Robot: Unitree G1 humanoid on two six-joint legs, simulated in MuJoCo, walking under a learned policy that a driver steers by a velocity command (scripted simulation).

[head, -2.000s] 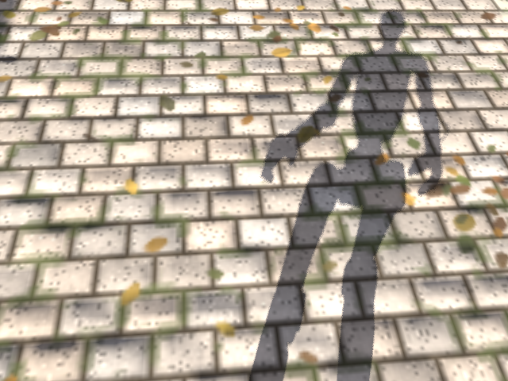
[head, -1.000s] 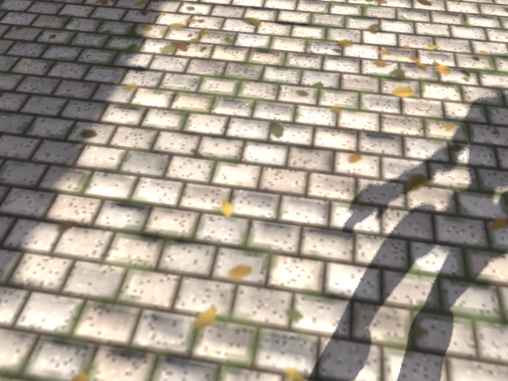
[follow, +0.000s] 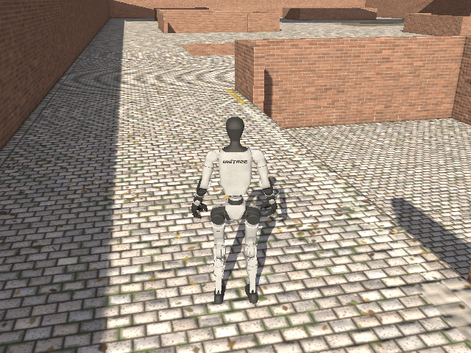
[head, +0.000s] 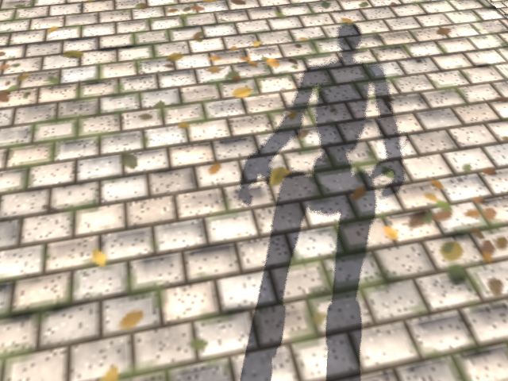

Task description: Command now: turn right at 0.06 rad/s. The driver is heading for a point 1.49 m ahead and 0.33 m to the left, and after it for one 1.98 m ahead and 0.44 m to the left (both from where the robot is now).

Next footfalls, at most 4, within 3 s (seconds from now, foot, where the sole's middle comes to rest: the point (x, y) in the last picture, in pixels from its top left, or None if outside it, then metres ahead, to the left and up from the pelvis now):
0.84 right None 0.11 -0.14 -0.78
1.32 left None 0.45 0.10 -0.78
1.82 right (263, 291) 0.77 0.01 -0.78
2.34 left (150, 251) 0.90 0.36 -0.78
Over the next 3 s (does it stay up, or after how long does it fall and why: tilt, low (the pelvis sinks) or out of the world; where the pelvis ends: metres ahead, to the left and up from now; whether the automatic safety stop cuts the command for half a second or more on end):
stays up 1.15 0.28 -0.01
